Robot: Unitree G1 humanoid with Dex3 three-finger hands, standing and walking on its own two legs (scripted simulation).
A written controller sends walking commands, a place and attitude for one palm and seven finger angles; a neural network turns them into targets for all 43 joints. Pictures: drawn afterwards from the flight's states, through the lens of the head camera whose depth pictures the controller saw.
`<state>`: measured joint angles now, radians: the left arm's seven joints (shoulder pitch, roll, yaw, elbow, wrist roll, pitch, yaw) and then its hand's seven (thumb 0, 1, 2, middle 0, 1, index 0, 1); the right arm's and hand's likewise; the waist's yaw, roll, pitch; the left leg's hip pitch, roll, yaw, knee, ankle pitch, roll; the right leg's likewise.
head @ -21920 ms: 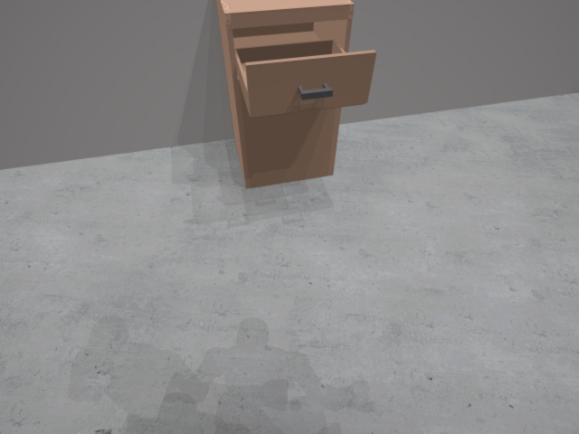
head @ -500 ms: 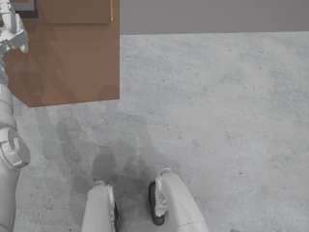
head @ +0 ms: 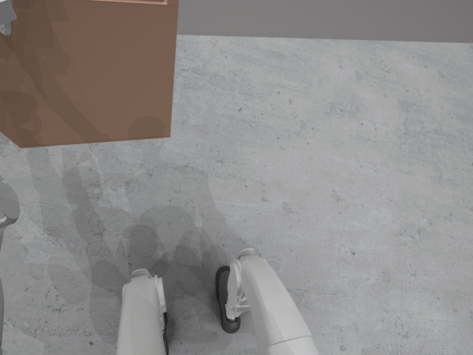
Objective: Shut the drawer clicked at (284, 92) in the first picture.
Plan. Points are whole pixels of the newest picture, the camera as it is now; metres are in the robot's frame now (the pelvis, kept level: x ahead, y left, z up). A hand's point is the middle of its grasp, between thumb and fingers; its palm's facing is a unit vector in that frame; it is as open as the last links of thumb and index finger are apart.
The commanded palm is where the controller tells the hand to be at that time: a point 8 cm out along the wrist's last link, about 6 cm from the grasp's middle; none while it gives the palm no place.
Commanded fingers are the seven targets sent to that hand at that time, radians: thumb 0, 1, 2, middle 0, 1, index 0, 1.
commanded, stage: pull the fist back off the drawer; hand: left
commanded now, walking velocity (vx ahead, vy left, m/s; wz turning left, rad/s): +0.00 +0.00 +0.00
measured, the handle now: out of the picture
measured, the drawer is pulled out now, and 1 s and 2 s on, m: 0.00 0.00 0.00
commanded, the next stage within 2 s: draw the hand back to the body in 0.78 s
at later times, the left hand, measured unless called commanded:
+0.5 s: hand out of the picture +0.59 +0.23 +0.07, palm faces +0.06 -1.00 -0.06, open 3.3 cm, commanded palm +0.59 +0.22 +0.07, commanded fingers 0.00 0.90 0.90 -1.40 -1.60 -1.40 -1.60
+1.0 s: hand out of the picture +0.57 +0.23 +0.08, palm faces +0.05 -1.00 -0.06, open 3.3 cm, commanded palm +0.51 +0.25 +0.10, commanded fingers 0.00 0.90 0.90 -1.40 -1.60 -1.40 -1.60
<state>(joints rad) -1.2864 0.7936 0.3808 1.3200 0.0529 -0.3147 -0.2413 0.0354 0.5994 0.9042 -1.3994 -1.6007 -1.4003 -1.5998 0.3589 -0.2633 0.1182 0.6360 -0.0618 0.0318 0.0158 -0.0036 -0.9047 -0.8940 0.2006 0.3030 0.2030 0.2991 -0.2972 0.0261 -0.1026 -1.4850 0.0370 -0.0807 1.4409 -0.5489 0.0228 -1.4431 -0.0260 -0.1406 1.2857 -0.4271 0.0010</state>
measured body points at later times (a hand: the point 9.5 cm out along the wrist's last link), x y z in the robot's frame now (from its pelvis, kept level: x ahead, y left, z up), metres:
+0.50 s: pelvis -0.01 +0.00 +0.00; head +0.21 +0.05 +0.39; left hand +0.58 +0.28 +0.07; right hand -0.04 -0.25 -0.09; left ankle +0.04 +0.10 -0.58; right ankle +0.08 -0.13 -0.58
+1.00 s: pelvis +0.04 +0.01 +0.04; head +0.23 +0.04 +0.44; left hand +0.56 +0.28 +0.09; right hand +0.06 -0.26 -0.07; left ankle +0.04 +0.10 -0.58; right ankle +0.08 -0.13 -0.58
